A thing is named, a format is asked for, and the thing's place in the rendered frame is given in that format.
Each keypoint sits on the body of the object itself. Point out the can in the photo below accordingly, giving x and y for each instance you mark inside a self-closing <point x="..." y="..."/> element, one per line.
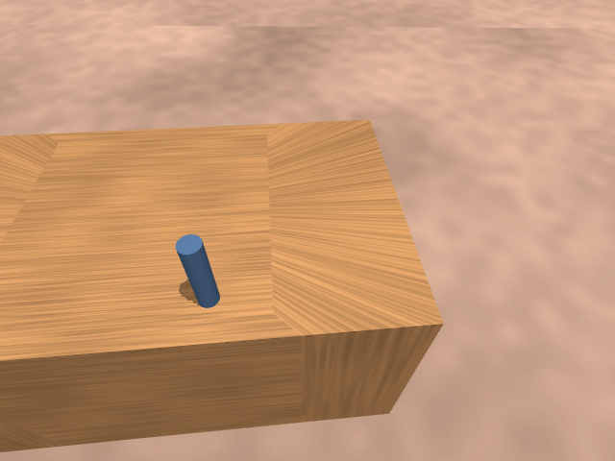
<point x="193" y="256"/>

